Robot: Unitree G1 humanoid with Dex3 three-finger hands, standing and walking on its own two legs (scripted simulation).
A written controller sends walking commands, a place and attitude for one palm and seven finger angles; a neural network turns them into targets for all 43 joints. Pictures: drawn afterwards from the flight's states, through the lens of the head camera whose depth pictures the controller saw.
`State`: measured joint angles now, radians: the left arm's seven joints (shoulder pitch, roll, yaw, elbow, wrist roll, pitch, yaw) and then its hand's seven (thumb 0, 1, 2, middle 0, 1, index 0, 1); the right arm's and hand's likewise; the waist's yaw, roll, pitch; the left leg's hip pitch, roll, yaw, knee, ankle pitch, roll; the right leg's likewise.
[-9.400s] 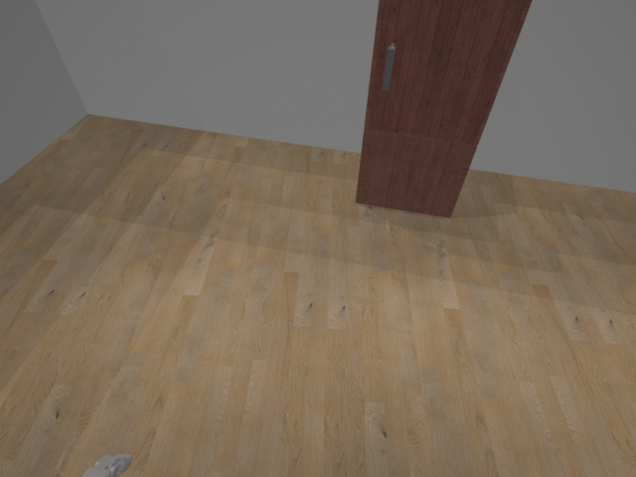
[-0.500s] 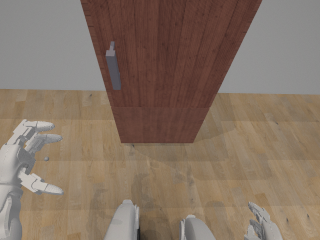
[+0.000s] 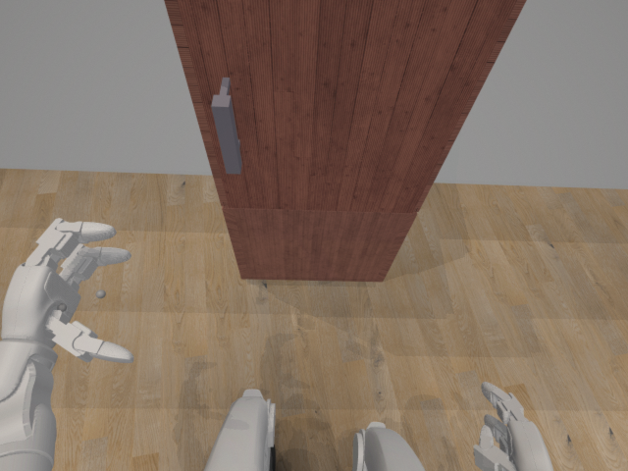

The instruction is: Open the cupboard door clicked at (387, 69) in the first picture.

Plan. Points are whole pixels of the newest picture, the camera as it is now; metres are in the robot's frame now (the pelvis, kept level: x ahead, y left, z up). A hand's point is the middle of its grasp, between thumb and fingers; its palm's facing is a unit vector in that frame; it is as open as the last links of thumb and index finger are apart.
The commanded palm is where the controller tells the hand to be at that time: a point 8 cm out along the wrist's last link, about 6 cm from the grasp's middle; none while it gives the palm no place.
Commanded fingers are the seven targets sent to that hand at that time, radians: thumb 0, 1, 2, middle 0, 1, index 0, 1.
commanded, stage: move the hooked fingers beside the handle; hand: left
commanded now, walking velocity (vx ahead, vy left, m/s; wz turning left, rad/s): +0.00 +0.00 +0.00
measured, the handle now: (230, 128) +0.58 +0.18 +0.03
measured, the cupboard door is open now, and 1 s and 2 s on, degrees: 0 0 0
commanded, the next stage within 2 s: none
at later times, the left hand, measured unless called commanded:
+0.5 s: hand (136, 235) +0.38 +0.25 +0.04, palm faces +0.06 -1.00 -0.05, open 14.0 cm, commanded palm +0.36 +0.30 +0.04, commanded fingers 0.00 -0.50 0.30 -0.30 -1.20 -0.30 -1.20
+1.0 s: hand (154, 193) +0.45 +0.25 +0.03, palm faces +0.07 -1.00 -0.02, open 14.0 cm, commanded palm +0.43 +0.29 +0.03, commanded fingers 0.00 -0.50 0.30 -0.30 -1.20 -0.30 -1.20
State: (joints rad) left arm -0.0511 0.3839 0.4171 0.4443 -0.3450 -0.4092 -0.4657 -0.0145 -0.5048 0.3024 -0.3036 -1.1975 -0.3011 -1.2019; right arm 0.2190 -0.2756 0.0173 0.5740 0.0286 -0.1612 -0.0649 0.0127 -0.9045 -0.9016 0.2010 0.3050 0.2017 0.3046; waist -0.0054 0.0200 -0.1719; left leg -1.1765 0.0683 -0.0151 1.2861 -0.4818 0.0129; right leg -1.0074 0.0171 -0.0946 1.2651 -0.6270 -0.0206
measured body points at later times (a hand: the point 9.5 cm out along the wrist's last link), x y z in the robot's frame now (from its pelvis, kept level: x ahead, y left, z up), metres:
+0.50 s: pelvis +0.00 +0.01 +0.00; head +0.11 +0.03 +0.44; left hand +0.37 +0.31 +0.04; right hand +0.10 -0.26 -0.10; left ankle +0.06 +0.11 -0.62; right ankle -0.01 -0.11 -0.62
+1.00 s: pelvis +0.00 +0.00 -0.01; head +0.13 +0.03 +0.42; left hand +0.44 +0.31 +0.04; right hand +0.07 -0.27 -0.12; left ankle +0.06 +0.11 -0.62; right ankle -0.01 -0.11 -0.62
